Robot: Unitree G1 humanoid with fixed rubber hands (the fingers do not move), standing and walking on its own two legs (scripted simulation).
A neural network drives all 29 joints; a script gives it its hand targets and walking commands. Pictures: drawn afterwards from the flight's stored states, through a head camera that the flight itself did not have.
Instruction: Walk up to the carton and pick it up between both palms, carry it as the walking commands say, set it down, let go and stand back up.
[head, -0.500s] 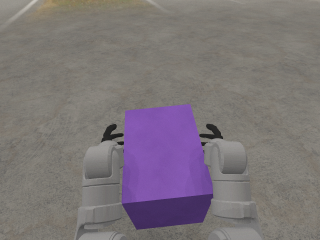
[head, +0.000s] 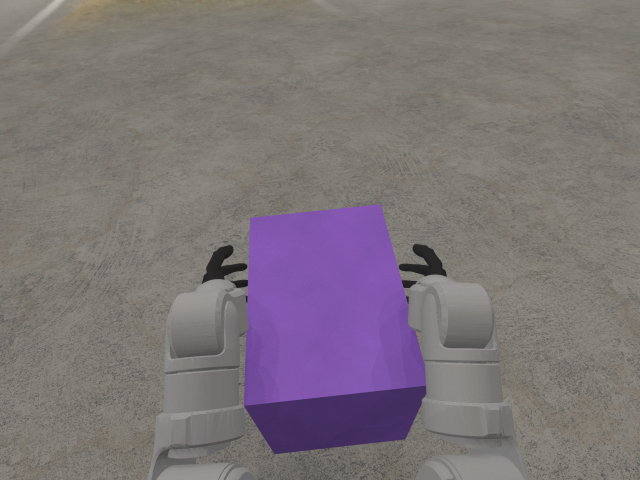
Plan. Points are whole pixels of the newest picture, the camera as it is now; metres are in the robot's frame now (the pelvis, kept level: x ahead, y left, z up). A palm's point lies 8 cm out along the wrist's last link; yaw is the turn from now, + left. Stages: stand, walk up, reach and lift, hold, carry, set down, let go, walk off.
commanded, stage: carry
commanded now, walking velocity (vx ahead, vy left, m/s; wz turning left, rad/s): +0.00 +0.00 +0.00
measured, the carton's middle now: (327, 328) +0.32 +0.00 +0.03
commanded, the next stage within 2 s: hold in 0.74 s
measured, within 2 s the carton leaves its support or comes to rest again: neither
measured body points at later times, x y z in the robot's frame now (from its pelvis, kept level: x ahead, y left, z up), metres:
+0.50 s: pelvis +0.00 +0.00 +0.00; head -0.05 -0.02 +0.45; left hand +0.31 +0.14 +0.12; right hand +0.31 -0.13 +0.11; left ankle +0.06 +0.14 -0.72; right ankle -0.01 -0.11 -0.72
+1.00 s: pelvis +0.00 -0.01 +0.01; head -0.05 -0.01 +0.46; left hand +0.30 +0.14 +0.06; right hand +0.30 -0.13 +0.05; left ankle +0.06 +0.14 -0.72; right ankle -0.01 -0.11 -0.72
